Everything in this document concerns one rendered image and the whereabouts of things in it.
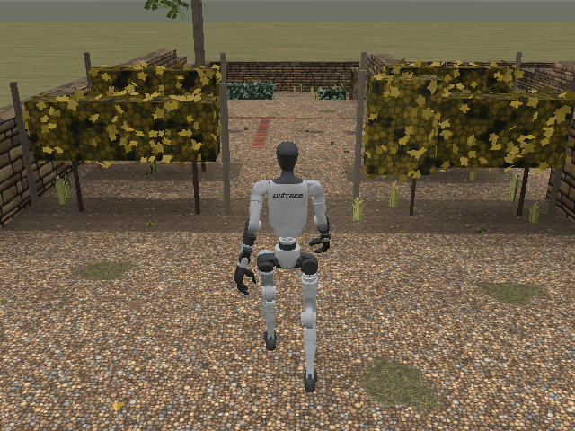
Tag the robot right forearm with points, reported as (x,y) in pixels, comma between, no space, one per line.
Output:
(324,231)

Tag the robot left forearm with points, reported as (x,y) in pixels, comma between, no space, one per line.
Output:
(247,246)

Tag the right robot hand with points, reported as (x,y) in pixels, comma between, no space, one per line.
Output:
(326,245)

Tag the left robot hand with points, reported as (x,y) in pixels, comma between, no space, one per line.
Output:
(238,278)

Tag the right robot thigh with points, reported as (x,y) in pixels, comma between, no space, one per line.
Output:
(309,282)

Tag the left robot upper arm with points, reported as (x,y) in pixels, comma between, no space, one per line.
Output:
(259,189)

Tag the right robot upper arm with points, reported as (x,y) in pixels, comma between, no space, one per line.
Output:
(316,190)

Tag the right robot shin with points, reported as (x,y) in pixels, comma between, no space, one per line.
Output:
(310,337)

